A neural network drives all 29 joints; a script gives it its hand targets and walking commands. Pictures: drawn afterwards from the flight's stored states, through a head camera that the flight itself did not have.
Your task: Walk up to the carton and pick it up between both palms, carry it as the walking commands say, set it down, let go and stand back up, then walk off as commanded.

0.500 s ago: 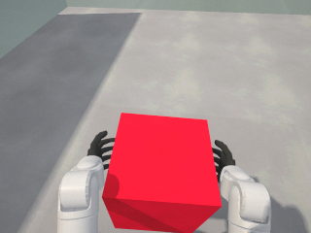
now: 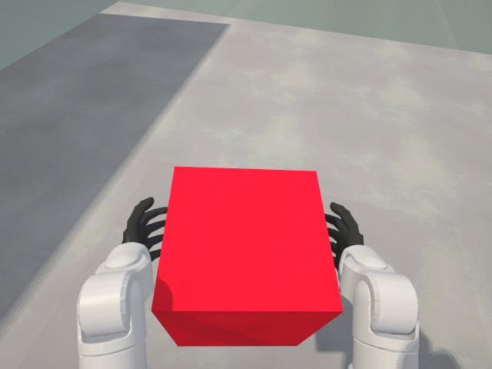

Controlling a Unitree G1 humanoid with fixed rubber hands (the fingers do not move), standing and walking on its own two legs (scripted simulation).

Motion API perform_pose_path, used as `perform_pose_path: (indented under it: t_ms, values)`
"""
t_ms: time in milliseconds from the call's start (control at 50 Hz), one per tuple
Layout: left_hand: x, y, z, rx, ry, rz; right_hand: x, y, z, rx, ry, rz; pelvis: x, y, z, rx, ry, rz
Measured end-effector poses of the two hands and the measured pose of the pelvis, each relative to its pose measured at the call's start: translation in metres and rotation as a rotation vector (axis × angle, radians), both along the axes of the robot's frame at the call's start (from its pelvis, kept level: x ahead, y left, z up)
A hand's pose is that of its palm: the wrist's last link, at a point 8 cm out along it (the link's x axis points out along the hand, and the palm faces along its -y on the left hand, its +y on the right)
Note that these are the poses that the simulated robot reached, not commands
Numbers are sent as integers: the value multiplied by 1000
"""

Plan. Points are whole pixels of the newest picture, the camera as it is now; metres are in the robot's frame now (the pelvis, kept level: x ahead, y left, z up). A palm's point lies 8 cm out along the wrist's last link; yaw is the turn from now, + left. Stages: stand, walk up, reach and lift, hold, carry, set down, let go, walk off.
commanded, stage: carry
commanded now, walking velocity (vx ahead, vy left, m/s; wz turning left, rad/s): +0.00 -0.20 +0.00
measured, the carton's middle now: (241, 265) +0.29 +0.02 +0.03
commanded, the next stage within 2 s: none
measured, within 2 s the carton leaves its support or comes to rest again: neither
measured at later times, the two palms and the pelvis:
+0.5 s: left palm (215, 305) +0.21 +0.05 +0.08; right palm (435, 294) +0.23 -0.24 +0.09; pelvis -0.04 -0.12 +0.01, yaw +2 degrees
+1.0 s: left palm (338, 323) +0.19 -0.11 +0.08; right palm out of the picture +0.19 -0.40 +0.09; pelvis -0.08 -0.26 -0.01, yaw +3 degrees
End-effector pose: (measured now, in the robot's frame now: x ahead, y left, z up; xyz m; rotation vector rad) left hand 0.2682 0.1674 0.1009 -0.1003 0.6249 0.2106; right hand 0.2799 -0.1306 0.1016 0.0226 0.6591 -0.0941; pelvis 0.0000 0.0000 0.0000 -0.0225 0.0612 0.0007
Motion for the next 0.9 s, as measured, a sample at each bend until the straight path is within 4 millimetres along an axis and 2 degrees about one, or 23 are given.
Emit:
perform_pose_path:
  t_ms: [40,120,200,260,320,360,420,480,540,600,640,700,780,840,900]
  values:
    - [2,-25,-7,17,20,-25,-6,-26,-12,11,20,-21,0,-18,-7,9,-3,-7]
    - [0,-71,-19,74,107,-105,-30,-70,-39,62,107,-90,-6,-42,-8,5,-10,14]
    - [-3,-98,-20,68,109,-138,-46,-96,-41,73,110,-132,-17,-60,-7,15,-13,17]
    - [-6,-108,-17,33,58,-129,-46,-106,-29,46,58,-132,-25,-73,-9,4,-7,30]
    - [-15,-109,-21,0,24,-99,-42,-108,-18,10,25,-105,-30,-86,-13,-10,2,37]
    - [-26,-107,-30,-26,32,-67,-42,-107,-16,-24,34,-68,-33,-95,-14,3,1,42]
    - [-48,-107,-39,-36,100,-29,-46,-106,-17,-49,100,-15,-34,-106,-5,3,1,40]
    - [-61,-111,-28,-26,107,12,-50,-110,-14,-36,110,28,-38,-118,3,-10,-8,41]
    - [-61,-122,-10,-19,50,35,-47,-121,-2,-24,51,45,-44,-134,6,-7,-9,32]
    - [-56,-144,2,-8,-2,31,-46,-143,6,-7,-2,32,-48,-153,4,-3,-7,19]
    - [-53,-164,2,3,-5,16,-48,-164,2,2,-5,17,-49,-168,1,2,-6,10]
    - [-50,-201,-7,33,27,-25,-56,-201,-15,25,26,-19,-49,-194,-8,0,-13,4]
    - [-52,-243,-17,74,105,-95,-80,-243,-38,62,105,-80,-57,-217,-7,16,-19,25]
    - [-55,-264,-18,70,105,-122,-93,-262,-39,70,106,-113,-65,-230,-6,21,-22,27]
    - [-59,-275,-14,45,62,-120,-96,-274,-29,53,62,-119,-74,-242,-8,9,-15,41]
